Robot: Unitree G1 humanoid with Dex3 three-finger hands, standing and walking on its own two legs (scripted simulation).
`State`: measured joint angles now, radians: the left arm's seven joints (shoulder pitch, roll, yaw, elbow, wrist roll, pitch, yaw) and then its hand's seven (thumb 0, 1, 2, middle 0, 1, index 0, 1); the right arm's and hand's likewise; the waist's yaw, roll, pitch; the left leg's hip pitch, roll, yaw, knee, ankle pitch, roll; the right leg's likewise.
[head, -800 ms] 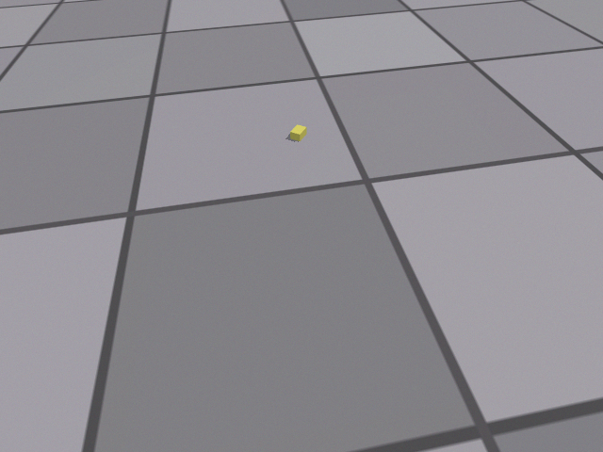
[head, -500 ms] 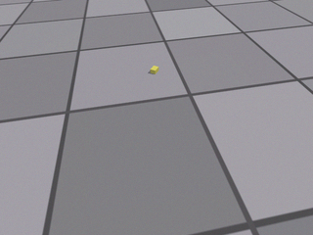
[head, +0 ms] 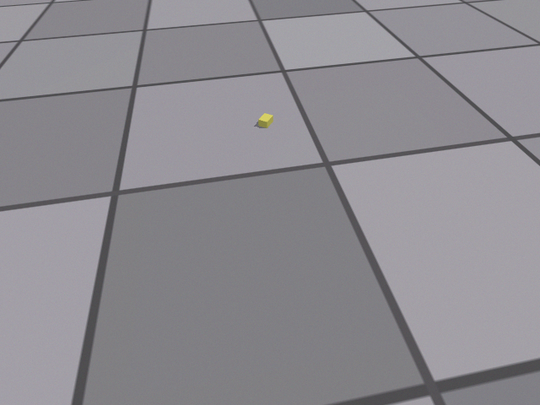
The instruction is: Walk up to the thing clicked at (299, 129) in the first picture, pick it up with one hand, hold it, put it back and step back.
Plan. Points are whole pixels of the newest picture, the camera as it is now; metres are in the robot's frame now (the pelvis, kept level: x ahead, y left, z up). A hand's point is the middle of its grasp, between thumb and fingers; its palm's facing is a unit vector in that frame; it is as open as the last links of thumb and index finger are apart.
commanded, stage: stand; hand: left
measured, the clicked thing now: (265, 120) +1.94 +0.08 -0.76
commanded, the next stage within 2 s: walk up in 0.32 s
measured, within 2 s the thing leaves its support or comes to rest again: neither
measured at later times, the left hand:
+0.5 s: hand out of the picture +0.09 +0.30 -0.14, palm faces +0.20 -0.93 -0.32, open 7.4 cm
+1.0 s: hand (85, 378) +0.22 +0.35 -0.15, palm faces +0.38 -0.87 -0.31, open 7.4 cm
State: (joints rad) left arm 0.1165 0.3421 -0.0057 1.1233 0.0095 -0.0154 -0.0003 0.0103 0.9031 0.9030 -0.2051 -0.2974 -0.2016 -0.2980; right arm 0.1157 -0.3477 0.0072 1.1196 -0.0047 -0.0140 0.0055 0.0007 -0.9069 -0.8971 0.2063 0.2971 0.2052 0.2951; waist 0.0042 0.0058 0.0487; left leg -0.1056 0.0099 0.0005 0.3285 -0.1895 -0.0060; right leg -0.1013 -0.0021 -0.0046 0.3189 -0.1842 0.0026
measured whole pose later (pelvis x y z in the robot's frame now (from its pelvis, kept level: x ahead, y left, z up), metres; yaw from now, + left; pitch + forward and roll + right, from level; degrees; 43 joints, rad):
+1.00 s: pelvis +0.24 +0.03 -0.02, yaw +24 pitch -2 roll +3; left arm 0.13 0.50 0.11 0.93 0.06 0.05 -0.18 0.01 0.90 0.90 -0.20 -0.30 -0.20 -0.30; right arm 0.38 -0.42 -0.04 0.95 -0.01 -0.12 0.01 0.00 -0.90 -0.90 0.21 0.30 0.21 0.30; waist 0.02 -0.12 -0.02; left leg -0.06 0.02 -0.07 0.41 -0.34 -0.01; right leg -0.55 -0.15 0.07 0.76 -0.23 0.04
